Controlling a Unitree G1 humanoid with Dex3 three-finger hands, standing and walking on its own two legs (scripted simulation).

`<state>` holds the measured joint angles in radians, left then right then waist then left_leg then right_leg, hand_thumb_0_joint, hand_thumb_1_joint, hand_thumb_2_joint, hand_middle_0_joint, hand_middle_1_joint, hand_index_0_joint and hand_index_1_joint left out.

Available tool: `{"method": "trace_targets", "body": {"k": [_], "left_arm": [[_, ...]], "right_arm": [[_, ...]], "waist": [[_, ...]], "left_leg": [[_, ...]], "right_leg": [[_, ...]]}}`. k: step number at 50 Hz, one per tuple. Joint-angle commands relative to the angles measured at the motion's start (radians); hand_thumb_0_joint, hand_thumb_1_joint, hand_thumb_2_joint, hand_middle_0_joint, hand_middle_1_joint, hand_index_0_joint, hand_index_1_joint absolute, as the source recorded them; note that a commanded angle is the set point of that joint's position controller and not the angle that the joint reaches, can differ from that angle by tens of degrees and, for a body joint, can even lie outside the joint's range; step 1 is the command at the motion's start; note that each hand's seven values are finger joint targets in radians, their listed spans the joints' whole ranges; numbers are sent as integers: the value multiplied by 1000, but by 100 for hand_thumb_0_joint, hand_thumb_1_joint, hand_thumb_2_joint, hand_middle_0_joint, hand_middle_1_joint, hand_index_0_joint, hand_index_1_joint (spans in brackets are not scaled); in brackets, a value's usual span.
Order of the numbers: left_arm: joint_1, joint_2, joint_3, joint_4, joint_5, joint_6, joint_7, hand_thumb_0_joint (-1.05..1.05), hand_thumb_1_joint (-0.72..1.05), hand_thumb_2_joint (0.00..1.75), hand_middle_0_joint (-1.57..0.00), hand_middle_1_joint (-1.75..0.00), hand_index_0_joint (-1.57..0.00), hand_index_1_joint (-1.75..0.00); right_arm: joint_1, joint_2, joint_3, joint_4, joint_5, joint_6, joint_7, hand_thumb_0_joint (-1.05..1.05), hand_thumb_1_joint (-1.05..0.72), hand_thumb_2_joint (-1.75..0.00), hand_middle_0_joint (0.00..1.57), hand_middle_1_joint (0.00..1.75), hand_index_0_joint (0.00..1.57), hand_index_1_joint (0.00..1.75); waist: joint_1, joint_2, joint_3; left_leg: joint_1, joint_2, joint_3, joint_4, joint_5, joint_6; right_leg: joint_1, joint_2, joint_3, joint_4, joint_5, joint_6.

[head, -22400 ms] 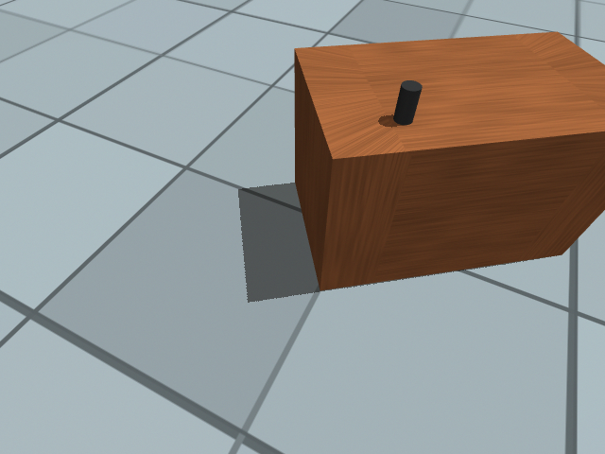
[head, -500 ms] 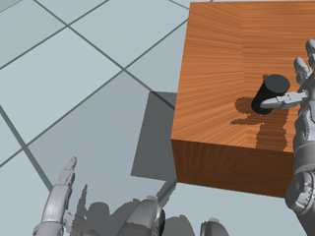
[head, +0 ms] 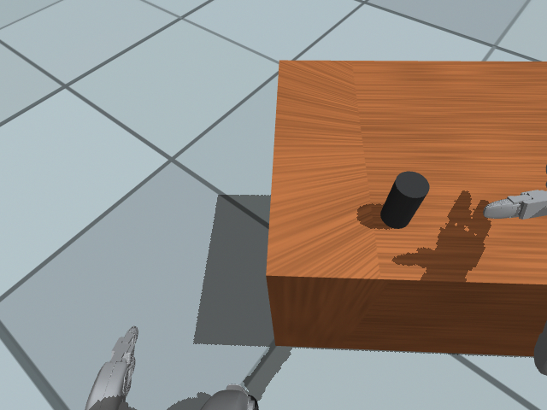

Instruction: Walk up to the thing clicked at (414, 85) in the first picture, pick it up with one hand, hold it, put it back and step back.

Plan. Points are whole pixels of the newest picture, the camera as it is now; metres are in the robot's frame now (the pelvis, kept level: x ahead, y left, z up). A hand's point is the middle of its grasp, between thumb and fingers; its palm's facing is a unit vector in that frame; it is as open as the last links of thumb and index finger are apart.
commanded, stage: sink last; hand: right
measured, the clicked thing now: (403, 201) +0.47 -0.17 -0.04
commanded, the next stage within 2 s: home in 1.02 s
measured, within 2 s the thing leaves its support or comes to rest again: neither
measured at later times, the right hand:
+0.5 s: hand (522, 331) +0.24 -0.26 +0.04, palm faces +0.28 +0.89 -0.35, open 17.4 cm
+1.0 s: hand (538, 401) +0.17 -0.25 +0.05, palm faces +0.32 +0.86 -0.40, open 17.4 cm
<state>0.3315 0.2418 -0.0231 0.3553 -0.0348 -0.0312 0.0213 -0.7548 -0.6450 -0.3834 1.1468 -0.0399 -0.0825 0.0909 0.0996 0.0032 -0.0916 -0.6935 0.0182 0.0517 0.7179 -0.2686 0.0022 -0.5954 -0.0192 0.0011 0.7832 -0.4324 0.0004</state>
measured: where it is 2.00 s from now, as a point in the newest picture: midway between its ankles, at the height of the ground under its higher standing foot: outside the picture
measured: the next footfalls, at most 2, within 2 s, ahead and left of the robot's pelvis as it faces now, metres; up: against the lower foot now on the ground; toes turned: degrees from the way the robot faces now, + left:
none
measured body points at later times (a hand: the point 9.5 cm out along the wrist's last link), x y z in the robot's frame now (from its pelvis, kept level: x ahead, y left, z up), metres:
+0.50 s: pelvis +0.02 +0.00 +0.02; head +0.05 +0.01 +0.47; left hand +0.18 +0.25 -0.07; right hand +0.22 -0.30 +0.07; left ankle +0.04 +0.12 -0.71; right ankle -0.04 -0.12 -0.71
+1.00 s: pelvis +0.00 +0.02 +0.03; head +0.01 +0.04 +0.48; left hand +0.16 +0.28 -0.05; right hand +0.15 -0.29 +0.08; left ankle +0.04 +0.12 -0.71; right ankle -0.04 -0.12 -0.71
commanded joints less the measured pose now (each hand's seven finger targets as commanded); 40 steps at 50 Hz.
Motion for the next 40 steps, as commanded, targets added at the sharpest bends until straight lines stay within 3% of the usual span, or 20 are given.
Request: {"method": "trace_targets", "body": {"k": [1, 4, 5, 7, 9, 12, 14, 15, 17, 18, 20, 23, 26, 28, 29, 31, 32, 34, 37, 40], "left_arm": [[-116, 189, 108, -184, -8, -60, 26, 0, -57, 9, -5, -4, -4, -5], [-84, 195, 117, -200, -11, -64, 31, 0, -58, 9, -5, -4, -4, -6], [-55, 203, 139, -200, -13, -65, 34, 0, -57, 9, -5, -4, -4, -5], [24, 165, 116, -164, -19, -57, 31, 0, -57, 8, -5, -4, -4, -5], [91, 145, 123, -123, -24, -46, 27, 0, -56, 8, -5, -4, -4, -5], [68, 116, 127, -84, -31, -30, 17, 0, -55, 7, -5, -4, -5, -5], [34, 115, 130, -32, -32, -13, 18, 0, -57, 8, -5, -4, -4, -6], [17, 99, 118, -23, -31, -10, 18, 0, -56, 8, -5, -4, -4, -6], [-35, 160, 173, -47, -22, -7, 31, 0, -56, 8, -5, -5, -4, -6], [-59, 148, 157, -52, -20, -7, 35, 0, -56, 8, -5, -5, -5, -6], [-103, 141, 158, -61, -15, -3, 53, 0, -55, 7, -5, -5, -5, -5], [-133, 164, 184, -89, -5, -8, 83, 0, -54, 6, -5, -4, -5, -5], [-90, 140, 169, -125, -1, -20, 95, 0, -53, 5, -5, -5, -5, -4], [-20, 121, 168, -83, -1, -23, 95, 0, -52, 4, -5, -5, -5, -4], [-5, 95, 148, -70, -3, -26, 91, 0, -51, 4, -5, -5, -6, -4], [17, 76, 143, -45, -3, -32, 84, 0, -51, 4, -5, -5, -6, -4], [10, 63, 129, -21, -3, -35, 82, 0, -51, 3, -5, -5, -6, -4], [-27, 105, 167, -27, 2, -52, 91, 0, -51, 4, -5, -5, -6, -5], [-74, 142, 203, -39, 9, -75, 103, 0, -51, 4, -5, -5, -6, -5], [-96, 99, 158, -20, 13, -89, 99, 0, -51, 4, -6, -5, -6, -5]], "right_arm": [[-330, -278, -23, -234, 12, -53, -70, 0, 57, -5, 6, 5, 5, 5], [-151, -222, -13, -270, 25, -39, -94, 0, 56, -5, 6, 5, 5, 5], [-112, -204, 0, -331, 33, -36, -97, 0, 56, -5, 6, 5, 5, 5], [109, -111, 34, -347, 55, -11, -97, 0, 56, -5, 6, 5, 5, 5], [181, -95, 45, -567, 78, -3, -97, 0, 55, -5, 6, 5, 5, 5], [384, -5, 104, -845, 105, 26, -95, 0, 53, -5, 6, 5, 5, 5], [518, -43, 44, -995, 113, 41, -112, 0, 53, -5, 6, 5, 5, 5], [538, -7, 65, -1094, 119, 45, -114, 0, 53, -5, 6, 5, 5, 5], [657, -27, 18, -1188, 119, 50, -137, 0, 54, -5, 6, 5, 5, 5], [692, 7, 44, -1274, 121, 46, -145, 0, 53, -5, 6, 5, 5, 5], [783, 9, 18, -1339, 119, 40, -161, 0, 54, -5, 6, 5, 5, 5], [918, 83, 51, -1383, 119, 38, -171, 0, 56, -5, 6, 5, 5, 6], [1067, 157, 94, -1416, 113, 36, -172, 0, 56, -5, 5, 6, 5, 6], [1153, 188, 103, -1368, 111, 36, -169, 0, 56, -5, 5, 6, 5, 6], [1185, 202, 121, -1403, 111, 34, -164, 0, 56, -5, 5, 6, 5, 6], [1190, 166, 76, -1463, 111, 23, -161, 0, 56, -5, 5, 6, 5, 6], [1141, 175, 104, -1488, 110, 18, -157, 0, 55, -5, 5, 6, 5, 6], [1091, 149, 64, -1484, 109, 16, -164, 0, 54, -5, 5, 6, 5, 6], [1108, 136, 39, -1468, 104, 7, -170, 0, 53, -5, 5, 6, 5, 6], [1160, 168, 56, -1406, 99, -14, -168, 0, 52, -6, 5, 6, 5, 6]], "waist": [[-39, -118, -494], [-56, -98, -493], [-59, -113, -463], [-68, -80, -356], [-87, -135, -340], [-101, -140, -239], [-126, -137, -190], [-123, -154, -159], [-123, -129, -184], [-131, -140, -193], [-139, -107, -180], [-116, -33, -152], [-113, -1, -112], [-107, 20, -14], [-124, -21, 2], [-131, -45, 12], [-113, -64, 49], [-94, -65, 61], [-106, -31, 40], [-134, -6, 68]], "left_leg": [[377, -22, 6, -62, 285, 32], [433, -19, 15, -63, 354, 36], [441, -15, 12, -72, 363, 36], [407, -24, 25, -86, 380, 40], [419, -21, 22, -92, 415, 45], [444, -17, 18, -121, 404, 49], [469, -14, 17, -142, 379, 48], [462, -17, 20, -153, 343, 45], [497, -20, 25, -160, 342, 41], [514, -20, 25, -158, 344, 40], [541, -11, 23, -164, 353, 33], [554, -2, 22, -186, 320, 19], [543, 2, 28, -203, 287, 12], [507, -3, 39, -220, 238, 11], [498, 1, 38, -229, 205, 10], [499, 5, 37, -239, 193, 8], [475, 5, 33, -248, 161, 6], [460, 6, 31, -262, 114, 3], [489, 11, 35, -275, 111, 1], [508, 16, 34, -297, 55, 0]], "right_leg": [[220, 10, -7, -116, 475, 17], [251, 10, -10, -129, 562, 20], [262, 16, -17, -138, 565, 17], [270, 7, -11, -154, 629, 23], [308, 7, -15, -166, 693, 27], [282, 13, -26, -207, 625, 19], [264, 16, -27, -235, 564, 14], [266, 11, -24, -249, 533, 16], [297, 4, -12, -257, 552, 18], [317, 1, -10, -261, 565, 22], [313, 6, -10, -265, 540, 15], [320, 13, -16, -278, 441, -3], [341, 16, -18, -293, 410, -9], [317, 13, -16, -315, 375, -11], [316, 18, -21, -325, 345, -12], [313, 24, -24, -333, 329, -14], [310, 25, -25, -347, 285, -15], [316, 25, -17, -363, 225, -20], [329, 29, -10, -367, 224, -24], [317, 34, -13, -382, 181, -24]]}}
